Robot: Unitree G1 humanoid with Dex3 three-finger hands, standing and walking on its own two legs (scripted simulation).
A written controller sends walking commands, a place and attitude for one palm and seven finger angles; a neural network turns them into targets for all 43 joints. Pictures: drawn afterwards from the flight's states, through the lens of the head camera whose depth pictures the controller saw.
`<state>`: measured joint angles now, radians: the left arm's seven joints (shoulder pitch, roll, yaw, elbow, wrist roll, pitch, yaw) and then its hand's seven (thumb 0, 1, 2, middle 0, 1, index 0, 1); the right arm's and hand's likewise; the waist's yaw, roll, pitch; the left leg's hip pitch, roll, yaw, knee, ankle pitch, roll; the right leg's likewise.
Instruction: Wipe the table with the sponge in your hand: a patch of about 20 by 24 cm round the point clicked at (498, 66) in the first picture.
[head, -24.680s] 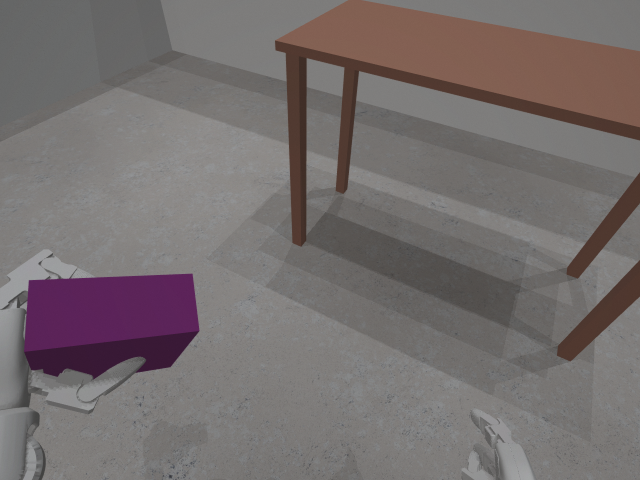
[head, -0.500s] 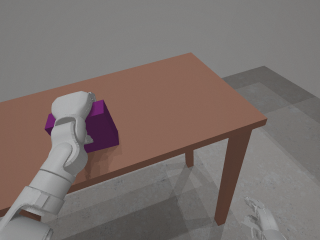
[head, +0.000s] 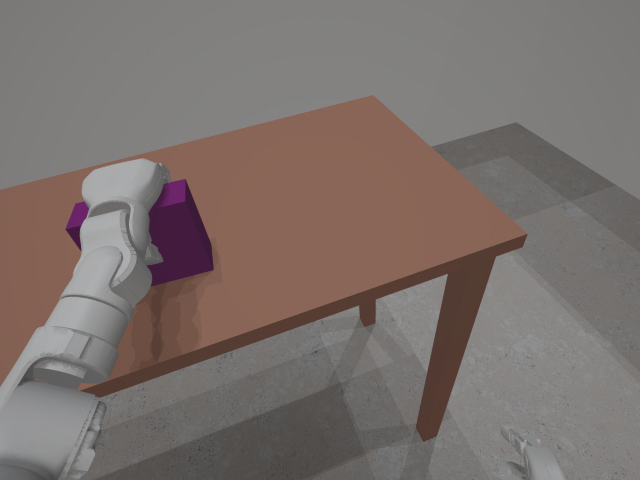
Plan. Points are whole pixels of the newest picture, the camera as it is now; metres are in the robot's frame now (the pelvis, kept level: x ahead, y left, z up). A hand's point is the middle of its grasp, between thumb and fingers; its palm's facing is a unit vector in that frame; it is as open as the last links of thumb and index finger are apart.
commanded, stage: wipe forward along the third lane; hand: left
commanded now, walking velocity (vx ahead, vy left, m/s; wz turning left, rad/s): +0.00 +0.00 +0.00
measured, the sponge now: (154, 249) +0.38 +0.26 +0.11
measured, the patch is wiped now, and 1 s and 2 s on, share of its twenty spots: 0.95 1.00 1.00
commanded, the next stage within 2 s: wipe back along the third lane in 0.54 s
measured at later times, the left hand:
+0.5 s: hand (143, 199) +0.43 +0.28 +0.16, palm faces -0.06 +0.00 -1.00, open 9.7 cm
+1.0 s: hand (137, 197) +0.44 +0.29 +0.16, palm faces +0.08 +0.00 -1.00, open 9.7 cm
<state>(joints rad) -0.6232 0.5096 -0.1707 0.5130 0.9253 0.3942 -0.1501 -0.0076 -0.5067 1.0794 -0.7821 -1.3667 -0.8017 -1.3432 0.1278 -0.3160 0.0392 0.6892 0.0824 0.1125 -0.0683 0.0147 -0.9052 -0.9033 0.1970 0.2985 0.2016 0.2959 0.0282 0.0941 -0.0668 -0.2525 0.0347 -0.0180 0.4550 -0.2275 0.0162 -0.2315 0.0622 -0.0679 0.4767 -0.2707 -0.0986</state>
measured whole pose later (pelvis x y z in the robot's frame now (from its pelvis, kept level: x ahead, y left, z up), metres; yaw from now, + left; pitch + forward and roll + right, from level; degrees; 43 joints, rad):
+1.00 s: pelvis +0.03 +0.06 +0.01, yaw -1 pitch +4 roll +0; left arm -0.67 0.45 -0.22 0.57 0.94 0.43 0.02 0.01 -0.51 1.09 -0.78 -1.37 -0.80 -1.35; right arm 0.15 -0.30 0.01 0.71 0.10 0.17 -0.02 0.02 -0.91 -0.90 0.20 0.30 0.20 0.30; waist 0.02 0.09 -0.10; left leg -0.24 -0.01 0.02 0.40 -0.23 0.02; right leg -0.20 0.02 -0.03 0.38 -0.24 -0.02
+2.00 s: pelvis +0.02 +0.04 +0.00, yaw -1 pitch -1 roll +1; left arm -0.27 0.40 -0.28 -0.13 0.91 0.70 0.00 0.04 -0.44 1.05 -0.71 -1.40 -0.75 -1.37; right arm 0.02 -0.30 0.06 0.59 0.11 0.24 0.02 0.02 -0.91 -0.90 0.19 0.30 0.20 0.30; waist 0.08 0.10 -0.07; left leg -0.20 0.00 0.02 0.49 -0.28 0.00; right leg -0.18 0.02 -0.03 0.50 -0.32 -0.04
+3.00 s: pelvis +0.01 +0.02 +0.00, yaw -3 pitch -2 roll +1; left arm -0.04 0.58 -0.04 -0.32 0.76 0.64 -0.08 -0.02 -0.45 1.04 -0.73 -1.39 -0.77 -1.36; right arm 0.05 -0.31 0.06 0.58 0.08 0.17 -0.05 0.02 -0.91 -0.90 0.20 0.30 0.20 0.30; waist 0.09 0.11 -0.05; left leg -0.19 0.03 0.02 0.51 -0.28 -0.02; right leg -0.19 0.06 -0.01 0.55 -0.32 -0.08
